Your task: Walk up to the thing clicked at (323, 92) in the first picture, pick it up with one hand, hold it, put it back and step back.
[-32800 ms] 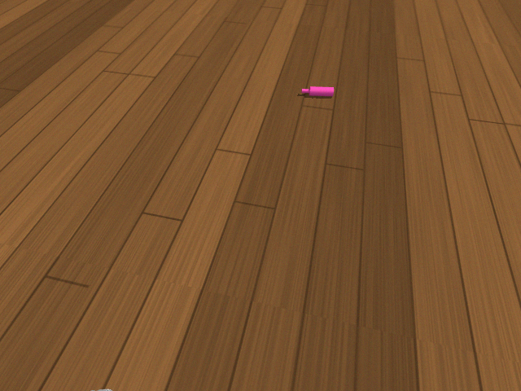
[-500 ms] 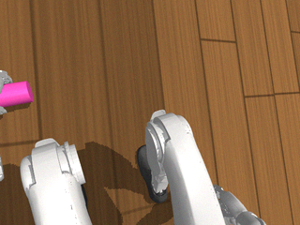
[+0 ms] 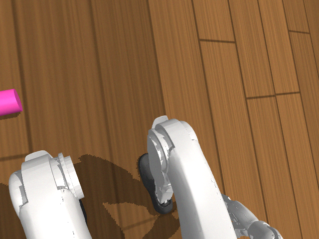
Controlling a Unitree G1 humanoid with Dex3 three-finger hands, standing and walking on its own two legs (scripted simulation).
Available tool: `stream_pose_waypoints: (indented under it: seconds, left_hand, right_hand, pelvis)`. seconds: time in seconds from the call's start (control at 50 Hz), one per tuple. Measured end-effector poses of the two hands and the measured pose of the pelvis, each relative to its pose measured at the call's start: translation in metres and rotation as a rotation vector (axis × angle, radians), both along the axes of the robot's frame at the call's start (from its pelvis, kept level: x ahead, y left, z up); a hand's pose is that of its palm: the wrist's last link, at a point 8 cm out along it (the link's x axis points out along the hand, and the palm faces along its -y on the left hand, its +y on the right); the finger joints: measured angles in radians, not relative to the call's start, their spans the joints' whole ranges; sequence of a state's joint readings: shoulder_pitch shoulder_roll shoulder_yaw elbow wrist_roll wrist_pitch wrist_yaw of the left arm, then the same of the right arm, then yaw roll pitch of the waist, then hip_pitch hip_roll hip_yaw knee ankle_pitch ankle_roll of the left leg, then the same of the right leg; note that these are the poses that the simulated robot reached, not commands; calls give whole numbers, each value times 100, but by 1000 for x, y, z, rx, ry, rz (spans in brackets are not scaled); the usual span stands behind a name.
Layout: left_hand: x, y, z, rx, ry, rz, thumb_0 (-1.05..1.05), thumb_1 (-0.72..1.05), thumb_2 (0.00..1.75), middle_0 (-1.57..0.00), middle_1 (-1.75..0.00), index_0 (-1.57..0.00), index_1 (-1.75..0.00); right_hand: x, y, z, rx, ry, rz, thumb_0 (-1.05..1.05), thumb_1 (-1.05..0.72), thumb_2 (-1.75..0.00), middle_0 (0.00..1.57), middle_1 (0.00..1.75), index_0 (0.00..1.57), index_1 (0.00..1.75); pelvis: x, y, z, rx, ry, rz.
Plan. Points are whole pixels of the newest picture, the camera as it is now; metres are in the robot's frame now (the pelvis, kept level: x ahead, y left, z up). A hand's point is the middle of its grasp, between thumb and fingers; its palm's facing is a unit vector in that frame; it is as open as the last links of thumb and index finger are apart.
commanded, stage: rest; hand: left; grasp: from above
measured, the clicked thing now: out of the picture +0.43 +0.33 -0.27
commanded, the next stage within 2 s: open in 0.02 s
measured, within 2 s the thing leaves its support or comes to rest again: rests again in 0.46 s
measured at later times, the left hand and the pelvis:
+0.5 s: hand out of the picture +0.44 +0.31 -0.23, palm faces -0.44 -0.11 -0.89, open 9.9 cm; pelvis -0.01 +0.00 +0.00, yaw -1 degrees
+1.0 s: hand out of the picture +0.43 +0.31 -0.24, palm faces -0.45 -0.11 -0.88, open 13.0 cm; pelvis -0.01 +0.00 +0.00, yaw -1 degrees
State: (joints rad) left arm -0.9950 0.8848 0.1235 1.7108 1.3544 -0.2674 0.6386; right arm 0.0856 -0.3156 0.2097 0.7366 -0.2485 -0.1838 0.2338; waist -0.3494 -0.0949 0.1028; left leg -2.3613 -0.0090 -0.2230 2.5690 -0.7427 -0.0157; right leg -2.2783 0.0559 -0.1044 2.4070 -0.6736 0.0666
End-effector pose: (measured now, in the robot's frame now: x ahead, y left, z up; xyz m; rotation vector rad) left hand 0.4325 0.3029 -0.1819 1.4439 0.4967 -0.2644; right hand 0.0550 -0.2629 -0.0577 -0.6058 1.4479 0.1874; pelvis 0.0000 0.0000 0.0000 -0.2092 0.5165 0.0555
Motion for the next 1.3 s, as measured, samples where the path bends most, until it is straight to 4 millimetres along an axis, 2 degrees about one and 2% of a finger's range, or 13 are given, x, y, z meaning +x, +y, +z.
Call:
stream_pose_waypoints:
  seconds: [0.2, 0.4, 0.52, 0.78, 1.12, 1.3]
  left_hand:
    - [1, 1, 0, -1, 5, -7, -1, 21, 24, -89, -27, -89, -26]
    - [4, 6, 5, 10, -28, 2, -1, 18, 40, -75, -39, -75, -39]
    - [9, 8, 8, 18, -24, 13, 0, 9, 51, -62, -48, -63, -48]
    - [5, 10, 2, -6, -1, 14, 0, -16, 71, -39, -68, -39, -68]
    - [6, 8, 4, 7, -12, 4, 0, -39, 91, -17, -90, -17, -90]
    - [5, 10, 3, 5, -6, 17, 0, -46, 97, -11, -97, -11, -98]
  right_hand:
    - [-2, 5, 4, 14, -10, 30, 0, -90, -89, 20, 30, 20, 30]
    - [-5, 3, 11, 12, -11, 60, 0, -89, -89, 20, 30, 20, 30]
    - [-6, 2, 14, 7, -14, 63, 0, -89, -89, 20, 30, 20, 30]
    - [-13, 6, 19, 2, 12, 59, 0, -90, -89, 20, 30, 20, 30]
    - [-12, 8, 17, 15, -1, 67, 0, -89, -89, 20, 30, 20, 30]
    - [-15, 7, 18, 8, 1, 63, 0, -89, -89, 20, 30, 20, 30]
  pelvis:
    - [-2, 1, 0, -9, -18, -4]
    - [-5, 1, 1, -15, -31, -6]
    - [-6, 2, 2, -21, -31, -9]
    - [-7, 2, 5, -25, -32, -6]
    - [-7, 2, 4, -26, -38, -10]
    - [-8, 2, 3, -25, -37, -11]
